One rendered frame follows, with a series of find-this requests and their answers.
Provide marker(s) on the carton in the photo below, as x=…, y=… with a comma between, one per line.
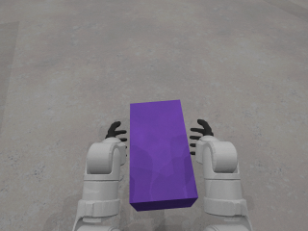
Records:
x=160, y=164

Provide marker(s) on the robot left hand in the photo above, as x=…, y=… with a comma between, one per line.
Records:
x=112, y=133

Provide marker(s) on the robot right hand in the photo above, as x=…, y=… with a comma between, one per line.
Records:
x=207, y=131

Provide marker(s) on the robot right forearm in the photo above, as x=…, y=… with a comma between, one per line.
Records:
x=223, y=191

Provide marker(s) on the robot left forearm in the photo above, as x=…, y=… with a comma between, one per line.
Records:
x=100, y=191

